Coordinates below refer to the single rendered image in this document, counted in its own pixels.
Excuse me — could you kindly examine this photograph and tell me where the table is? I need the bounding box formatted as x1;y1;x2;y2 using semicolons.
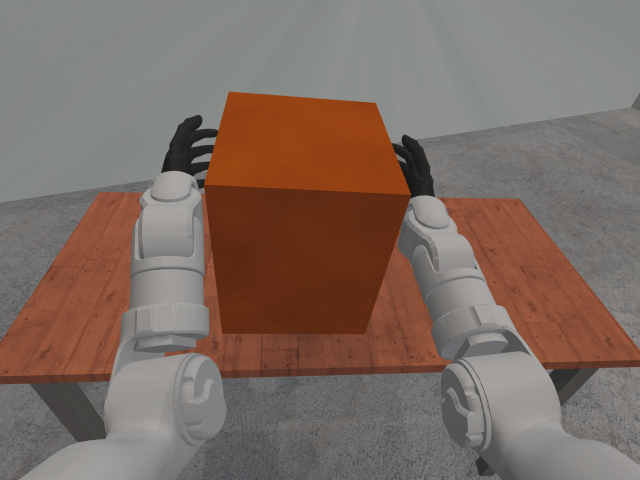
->
0;192;640;476

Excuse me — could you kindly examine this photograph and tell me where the robot right upper arm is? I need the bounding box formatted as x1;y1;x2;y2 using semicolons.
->
441;351;640;480

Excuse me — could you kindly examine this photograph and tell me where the left robot forearm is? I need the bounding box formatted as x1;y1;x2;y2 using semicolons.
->
104;171;209;430

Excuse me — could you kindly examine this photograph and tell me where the carton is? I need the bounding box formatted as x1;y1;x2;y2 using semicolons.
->
204;92;411;334

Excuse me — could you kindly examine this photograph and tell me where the robot right hand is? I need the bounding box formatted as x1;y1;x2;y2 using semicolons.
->
391;135;435;199

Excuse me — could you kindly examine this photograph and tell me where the robot left hand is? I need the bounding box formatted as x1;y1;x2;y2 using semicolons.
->
161;115;218;189

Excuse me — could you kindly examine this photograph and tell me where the robot left upper arm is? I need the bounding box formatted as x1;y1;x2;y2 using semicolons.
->
19;352;227;480

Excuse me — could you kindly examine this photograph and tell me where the right robot forearm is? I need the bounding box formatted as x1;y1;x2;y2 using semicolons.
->
397;195;562;420

